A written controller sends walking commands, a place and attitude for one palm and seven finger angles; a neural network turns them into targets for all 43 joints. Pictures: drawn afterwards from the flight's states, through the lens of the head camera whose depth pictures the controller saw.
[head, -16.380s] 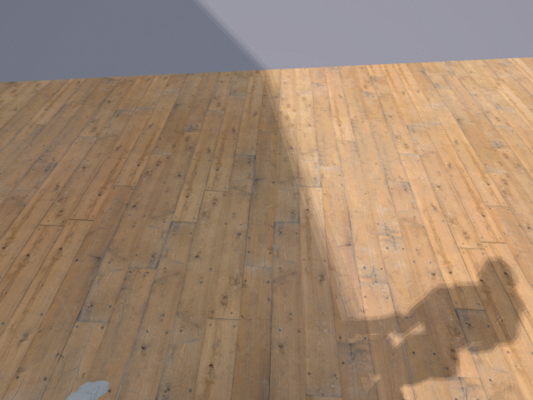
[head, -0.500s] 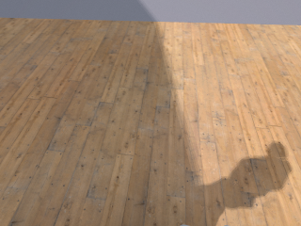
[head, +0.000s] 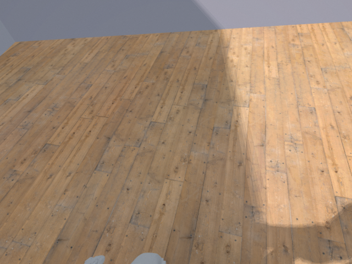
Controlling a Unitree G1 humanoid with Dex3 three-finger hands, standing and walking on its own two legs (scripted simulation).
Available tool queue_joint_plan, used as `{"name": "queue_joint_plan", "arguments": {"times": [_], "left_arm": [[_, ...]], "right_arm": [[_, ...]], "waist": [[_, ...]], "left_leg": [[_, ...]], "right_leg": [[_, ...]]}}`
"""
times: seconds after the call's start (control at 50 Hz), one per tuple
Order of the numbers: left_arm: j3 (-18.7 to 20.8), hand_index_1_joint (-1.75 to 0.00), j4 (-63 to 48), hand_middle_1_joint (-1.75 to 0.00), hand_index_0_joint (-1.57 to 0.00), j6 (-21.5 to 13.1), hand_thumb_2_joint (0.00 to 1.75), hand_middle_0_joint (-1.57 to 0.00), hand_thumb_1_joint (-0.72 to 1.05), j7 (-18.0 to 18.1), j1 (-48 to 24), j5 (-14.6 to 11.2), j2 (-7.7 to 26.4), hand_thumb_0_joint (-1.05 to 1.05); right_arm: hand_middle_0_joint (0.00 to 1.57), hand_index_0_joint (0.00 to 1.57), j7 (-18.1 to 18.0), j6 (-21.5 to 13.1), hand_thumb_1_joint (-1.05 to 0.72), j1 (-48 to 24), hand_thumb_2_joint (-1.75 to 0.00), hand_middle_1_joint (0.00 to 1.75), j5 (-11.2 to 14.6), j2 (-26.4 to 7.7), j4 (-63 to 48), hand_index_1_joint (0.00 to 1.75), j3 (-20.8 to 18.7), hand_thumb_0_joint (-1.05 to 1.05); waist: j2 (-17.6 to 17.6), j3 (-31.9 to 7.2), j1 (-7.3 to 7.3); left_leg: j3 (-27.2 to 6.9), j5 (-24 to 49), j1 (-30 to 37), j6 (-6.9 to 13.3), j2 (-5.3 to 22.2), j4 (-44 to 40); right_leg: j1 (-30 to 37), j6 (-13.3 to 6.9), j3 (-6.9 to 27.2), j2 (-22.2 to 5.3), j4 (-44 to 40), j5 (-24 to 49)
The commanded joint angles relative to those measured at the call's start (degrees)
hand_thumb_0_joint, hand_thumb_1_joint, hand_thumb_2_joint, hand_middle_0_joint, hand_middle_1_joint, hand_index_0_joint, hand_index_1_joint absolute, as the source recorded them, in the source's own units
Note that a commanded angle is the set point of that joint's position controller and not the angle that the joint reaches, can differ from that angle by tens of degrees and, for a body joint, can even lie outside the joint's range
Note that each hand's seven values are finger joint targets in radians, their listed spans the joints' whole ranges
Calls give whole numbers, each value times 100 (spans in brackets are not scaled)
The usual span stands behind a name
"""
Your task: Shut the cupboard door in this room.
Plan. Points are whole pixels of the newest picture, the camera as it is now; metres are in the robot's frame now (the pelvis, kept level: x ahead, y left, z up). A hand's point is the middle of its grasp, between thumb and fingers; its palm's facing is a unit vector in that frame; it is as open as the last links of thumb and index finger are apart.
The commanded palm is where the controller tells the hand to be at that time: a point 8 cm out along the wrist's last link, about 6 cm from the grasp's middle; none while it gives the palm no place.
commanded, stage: turn or walk to find it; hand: left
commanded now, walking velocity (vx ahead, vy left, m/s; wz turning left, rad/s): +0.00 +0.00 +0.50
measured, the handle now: out of the picture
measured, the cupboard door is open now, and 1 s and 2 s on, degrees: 79 79 79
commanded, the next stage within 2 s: none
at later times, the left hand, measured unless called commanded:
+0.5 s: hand out of the picture -0.06 +0.26 -0.19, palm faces +0.29 -0.93 -0.23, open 7.4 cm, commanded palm none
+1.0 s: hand out of the picture +0.01 +0.23 -0.14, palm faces +0.42 -0.86 -0.28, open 7.4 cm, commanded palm none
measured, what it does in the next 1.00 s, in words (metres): steps on the spot, turning left: left foot, then right foot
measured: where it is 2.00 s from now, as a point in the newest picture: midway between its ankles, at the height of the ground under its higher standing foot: outside the picture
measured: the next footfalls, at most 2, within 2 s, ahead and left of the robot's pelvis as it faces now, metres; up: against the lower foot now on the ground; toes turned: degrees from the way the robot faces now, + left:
left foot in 0.40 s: -0.02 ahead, +0.15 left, +0.00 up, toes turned +17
right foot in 0.94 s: +0.06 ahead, -0.07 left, +0.00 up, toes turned +24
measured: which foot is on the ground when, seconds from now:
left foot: up 0.00-0.38, down 0.40-0.94, up 0.96-1.00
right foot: down 0.00-0.40, up 0.42-0.92, down 0.94-1.00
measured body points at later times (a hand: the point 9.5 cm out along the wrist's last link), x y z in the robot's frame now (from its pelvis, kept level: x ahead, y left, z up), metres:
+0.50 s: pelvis -0.03 +0.05 -0.01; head -0.01 +0.09 +0.44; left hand -0.08 +0.31 -0.17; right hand +0.13 -0.17 -0.13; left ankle -0.06 +0.14 -0.74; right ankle -0.01 -0.09 -0.68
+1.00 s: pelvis -0.03 +0.00 -0.01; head +0.01 -0.01 +0.44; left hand -0.01 +0.28 -0.12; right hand +0.09 -0.22 -0.17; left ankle -0.08 +0.13 -0.71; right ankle +0.02 -0.08 -0.74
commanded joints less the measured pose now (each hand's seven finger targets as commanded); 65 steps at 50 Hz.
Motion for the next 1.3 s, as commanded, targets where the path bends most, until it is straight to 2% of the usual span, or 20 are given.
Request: {"name": "queue_joint_plan", "arguments": {"times": [0.0, 0.24, 0.32, 0.34, 0.36, 0.38, 0.4, 0.44, 0.52, 0.58, 0.76, 0.86, 0.88, 0.9, 0.92, 0.94, 0.98, 1.02, 1.16, 1.28], "left_arm": [[286, -30, -372, -30, -20, -161, 90, -20, 90, 68, -50, -21, 1021, 0], [414, -30, -32, -30, -20, -90, 90, -20, 90, 56, 739, 84, 1410, 0], [461, -30, 10, -30, -20, -36, 90, -20, 90, 31, 553, 52, 1502, 0], [457, -30, -19, -30, -20, 3, 90, -20, 90, 17, 457, 2, 1427, 0], [413, -30, -135, -30, -20, 54, 90, -20, 90, -7, 508, -52, 1136, 0], [283, -30, -372, -30, -20, 92, 90, -20, 90, -32, 164, -30, 805, 0], [286, -30, -418, -30, -20, 151, 90, -20, 90, -25, -128, 4, 967, 0], [355, -30, -269, -30, -20, 195, 90, -20, 90, -40, -249, 15, 960, 0], [357, -30, -28, -30, -20, 129, 90, -20, 90, -101, 137, -1, 1007, 0], [332, -30, -102, -30, -20, 110, 90, -20, 90, -63, 5, -12, 998, 0], [261, -30, -454, -30, -20, 99, 90, -20, 90, -10, -637, -62, 853, 0], [279, -30, -365, -30, -20, 28, 90, -20, 90, 14, -49, -108, 878, 0], [303, -30, -311, -30, -20, -15, 90, -20, 90, 26, 157, -98, 949, 0], [357, -30, -284, -30, -20, -83, 90, -20, 90, 55, 363, -45, 1263, 0], [447, -30, -293, -30, -20, -128, 90, -20, 90, 97, 518, 36, 1742, 0], [414, -30, -373, -30, -20, -91, 90, -20, 90, 99, 469, -7, 1760, 0], [394, -30, -565, -30, -20, -94, 90, -20, 90, 107, -307, -34, 1388, 0], [299, -30, -641, -30, -20, -96, 90, -20, 90, 90, -597, -37, 1112, 0], [329, -30, -363, -30, -20, -143, 90, -20, 90, 65, 256, 9, 1170, 0], [424, -30, -162, -30, -20, -98, 90, -20, 90, 49, 634, 74, 1442, 0]], "right_arm": [[20, 20, 57, -104, -90, 202, -90, 30, 19, -327, -287, 30, -111, 0], [20, 20, 45, -198, -90, -627, -90, 30, 94, -188, -545, 30, 57, 0], [20, 20, 21, -299, -90, -224, -90, 30, 106, -252, -509, 30, 61, 0], [20, 20, 32, -347, -90, 43, -90, 30, 100, -395, -436, 30, 26, 0], [20, 20, 12, -399, -90, 213, -90, 30, 62, -899, -438, 30, -80, 0], [20, 20, -36, -381, -90, 426, -90, 30, 49, -1399, -433, 30, -193, 0], [20, 20, -48, -335, -90, 468, -90, 30, 47, -1405, -360, 30, -178, 0], [20, 20, -158, -371, -90, -44, -90, 30, 21, -1082, -452, 30, -90, 0], [20, 20, -168, -458, -90, -335, -90, 30, 65, -882, -590, 30, -6, 0], [20, 20, -171, -479, -90, -42, -90, 30, 74, -872, -540, 30, -32, 0], [20, 20, -149, -391, -90, 176, -90, 30, 4, -885, -513, 30, -123, 0], [20, 20, -125, -337, -90, -123, -90, 30, 14, -886, -608, 30, -154, 0], [20, 20, -115, -331, -90, -170, -90, 30, 46, -805, -631, 30, -144, 0], [20, 20, -83, -339, -90, -66, -90, 30, 97, -550, -650, 30, -119, 0], [20, 20, -64, -359, -90, -26, -90, 30, 107, -216, -774, 30, -64, 0], [20, 20, -84, -305, -90, -101, -90, 30, 55, -490, -805, 30, -140, 0], [20, 20, -14, -145, -90, 145, -90, 30, 9, -480, -549, 30, -191, 0], [20, 20, 48, -105, -90, 304, -90, 30, -15, -403, -395, 30, -161, 0], [20, 20, 64, -88, -90, -51, -90, 30, 17, -356, -469, 30, -92, 0], [20, 20, 51, -191, -90, -593, -90, 30, 82, -259, -621, 30, 30, 0]], "waist": [[-1165, -169, 78], [-1383, -469, 522], [-1255, -748, 242], [-774, -840, 48], [621, -869, -57], [1729, -649, -220], [995, -505, -245], [1178, -228, -77], [509, -502, 176], [349, -735, 92], [569, -519, -69], [639, -709, 234], [420, -780, 355], [-372, -891, 432], [-1969, -938, 499], [-1661, -793, 473], [-1308, -307, 114], [-1065, 15, -58], [-1258, -209, 244], [-1449, -463, 467]], "left_leg": [[-37, 584, -511, -147, 344, 785], [605, -321, 161, -159, 464, -1652], [839, 485, 1219, -36, 398, -3203], [707, 1242, 1928, 29, 460, -3956], [-736, 1825, 2598, 422, 1405, -4538], [-1994, 3428, 2550, 987, 2478, -4798], [-1660, 3174, 2097, 1207, 2648, -4759], [-1429, 2878, 1798, 1063, 2018, -4767], [-776, 3774, 2245, 936, 1465, -4525], [-905, 4347, 2648, 1031, 1492, -4386], [-1734, 3877, 2151, 1235, 1469, -4308], [-1907, 3424, 1227, 1010, 1152, -3943], [-1816, 2870, 794, 815, 949, -3715], [-1505, 1692, 16, 495, 563, -3166], [-375, -480, -859, 62, -259, -1832], [-329, -1053, -682, 45, -172, -725], [-402, -367, -467, 35, 103, 366], [-170, 204, -444, -49, 271, 680], [104, 310, -531, -255, 398, 163], [523, -267, 44, -212, 429, -1509]], "right_leg": [[189, -200, 776, -1351, -1585, 620], [862, -600, 494, -1833, -1058, 1981], [502, -295, 120, -1797, -357, 1857], [-7, 2, -176, -1608, 185, 1375], [-1134, 417, -440, -948, 1322, 15], [-2134, 713, -236, -341, 2363, -2121], [-1921, 618, 232, -434, 2880, -1927], [-2097, 643, 563, -403, 3271, -1306], [-2006, 765, 621, -254, 3497, -490], [-2080, 850, 706, -201, 3368, -456], [-1478, 794, 773, 51, 1948, -939], [37, 644, 634, 301, 186, -147], [692, 623, 636, 211, -568, 447], [1580, 476, 1244, -471, -1243, 600], [1935, -120, 2719, -2007, -1485, 974], [1013, -604, 2847, -2482, -1523, 1302], [-85, -510, 2196, -1934, -1867, -328], [-261, -285, 1341, -1467, -1694, 109], [527, -378, 777, -1477, -1438, 1002], [912, -577, 558, -1736, -989, 2158]]}}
